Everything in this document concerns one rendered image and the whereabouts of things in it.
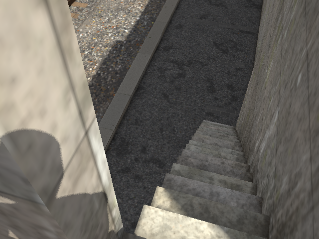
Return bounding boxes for stairs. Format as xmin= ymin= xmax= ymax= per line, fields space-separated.
xmin=134 ymin=119 xmax=270 ymax=239

